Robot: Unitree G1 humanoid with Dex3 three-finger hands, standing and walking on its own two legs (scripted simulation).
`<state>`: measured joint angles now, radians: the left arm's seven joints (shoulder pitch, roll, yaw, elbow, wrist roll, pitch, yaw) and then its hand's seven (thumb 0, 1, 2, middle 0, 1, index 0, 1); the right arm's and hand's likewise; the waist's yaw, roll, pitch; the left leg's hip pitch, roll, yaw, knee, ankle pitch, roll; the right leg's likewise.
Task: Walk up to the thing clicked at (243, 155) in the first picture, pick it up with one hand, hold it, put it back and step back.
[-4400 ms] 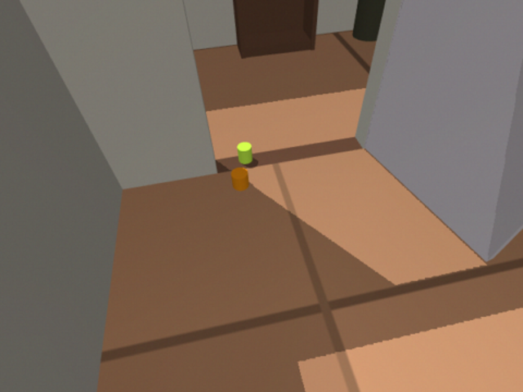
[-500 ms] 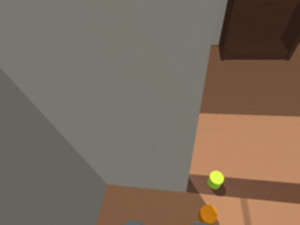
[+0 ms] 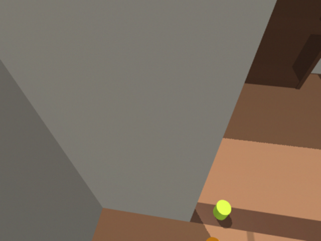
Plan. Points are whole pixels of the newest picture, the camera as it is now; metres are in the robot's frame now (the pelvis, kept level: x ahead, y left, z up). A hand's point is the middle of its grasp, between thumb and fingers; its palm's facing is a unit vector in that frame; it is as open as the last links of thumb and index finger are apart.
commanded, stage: walk up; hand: right
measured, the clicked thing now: (221, 210) +0.42 -0.32 -0.72
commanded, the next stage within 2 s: stand in 1.22 s
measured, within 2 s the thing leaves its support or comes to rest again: neither
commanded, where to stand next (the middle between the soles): +0.07 -0.01 m, yaw -2 degrees
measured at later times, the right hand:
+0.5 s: hand out of the picture +0.12 -0.25 -0.14, palm faces -0.03 +0.94 -0.34, open 7.4 cm
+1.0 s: hand out of the picture +0.10 -0.25 -0.14, palm faces -0.03 +0.94 -0.34, open 7.4 cm
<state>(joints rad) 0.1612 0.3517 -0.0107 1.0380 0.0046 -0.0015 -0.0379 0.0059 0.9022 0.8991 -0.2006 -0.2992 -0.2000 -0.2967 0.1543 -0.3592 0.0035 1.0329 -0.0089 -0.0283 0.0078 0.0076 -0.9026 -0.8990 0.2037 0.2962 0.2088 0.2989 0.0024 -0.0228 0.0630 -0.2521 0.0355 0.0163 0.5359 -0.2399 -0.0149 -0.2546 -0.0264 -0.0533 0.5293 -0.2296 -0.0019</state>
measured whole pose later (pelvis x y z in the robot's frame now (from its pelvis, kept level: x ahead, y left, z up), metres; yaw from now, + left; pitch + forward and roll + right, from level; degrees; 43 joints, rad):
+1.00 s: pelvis +0.03 +0.00 +0.02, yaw +0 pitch -2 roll +0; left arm 0.08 0.35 0.01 1.16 0.01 0.00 -0.02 0.01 0.90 0.90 -0.20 -0.30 -0.20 -0.30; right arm 0.09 -0.34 0.00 1.17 -0.01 -0.02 0.00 0.01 -0.90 -0.90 0.20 0.30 0.21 0.30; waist 0.01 0.00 0.06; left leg -0.10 0.04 0.03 0.31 -0.17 -0.02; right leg -0.11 -0.02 -0.05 0.32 -0.17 0.00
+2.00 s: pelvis +0.04 +0.02 +0.02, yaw -1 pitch -2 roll +0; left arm 0.10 0.35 0.00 1.14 0.01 -0.01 -0.01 0.01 0.90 0.90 -0.20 -0.30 -0.20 -0.30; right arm 0.11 -0.35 0.00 1.14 -0.01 -0.01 0.00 0.01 -0.90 -0.90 0.20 0.30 0.21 0.30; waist 0.01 0.00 0.05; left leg -0.09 0.01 0.05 0.30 -0.18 0.00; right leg -0.10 -0.04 -0.03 0.31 -0.17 0.03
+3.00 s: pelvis +0.05 +0.02 +0.02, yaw -1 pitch -2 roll +0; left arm 0.10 0.35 -0.01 1.13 0.01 -0.01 -0.01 0.01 0.90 0.90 -0.20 -0.30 -0.20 -0.30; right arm 0.11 -0.35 0.00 1.13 -0.01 -0.02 0.00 0.01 -0.90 -0.90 0.20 0.30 0.21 0.30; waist 0.01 0.00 0.05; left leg -0.07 0.01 0.04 0.30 -0.20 0.00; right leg -0.09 -0.04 -0.03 0.30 -0.19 0.03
